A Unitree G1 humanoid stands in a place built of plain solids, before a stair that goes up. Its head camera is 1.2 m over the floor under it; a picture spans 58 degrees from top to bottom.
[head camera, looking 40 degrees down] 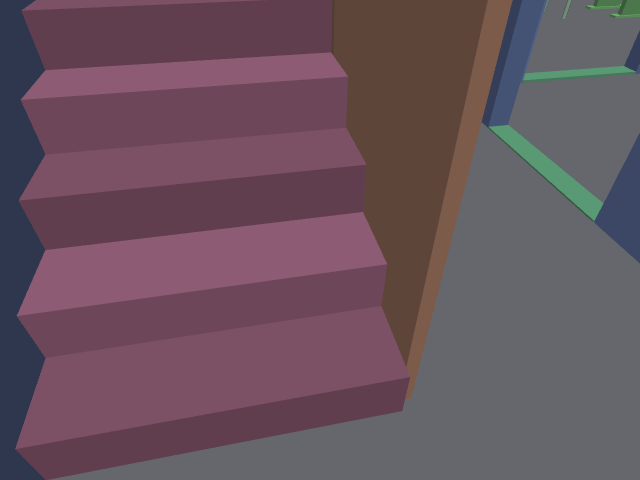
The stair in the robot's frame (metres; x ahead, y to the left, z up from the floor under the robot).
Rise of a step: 0.18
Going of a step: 0.26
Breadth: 0.97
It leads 11 degrees to the left of straight ahead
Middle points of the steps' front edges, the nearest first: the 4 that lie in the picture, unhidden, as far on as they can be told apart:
0.56 0.24 0.18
0.81 0.29 0.36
1.06 0.34 0.53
1.31 0.39 0.71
